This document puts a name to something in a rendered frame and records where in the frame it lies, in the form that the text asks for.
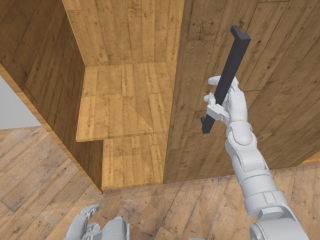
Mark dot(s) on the robot left thigh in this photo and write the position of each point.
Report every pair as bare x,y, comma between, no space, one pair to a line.
116,229

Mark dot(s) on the handle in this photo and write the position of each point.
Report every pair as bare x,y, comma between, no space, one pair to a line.
236,54

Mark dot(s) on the robot right forearm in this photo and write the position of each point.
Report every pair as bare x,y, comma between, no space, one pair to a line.
262,198

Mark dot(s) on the robot left hand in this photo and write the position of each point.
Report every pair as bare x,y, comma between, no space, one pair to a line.
80,227

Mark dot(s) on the robot right hand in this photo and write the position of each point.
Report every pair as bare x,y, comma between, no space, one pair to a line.
234,103

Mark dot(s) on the robot right upper arm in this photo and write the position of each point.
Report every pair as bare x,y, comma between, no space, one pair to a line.
276,229

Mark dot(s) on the wardrobe door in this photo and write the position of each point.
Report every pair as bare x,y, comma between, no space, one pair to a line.
315,156
279,76

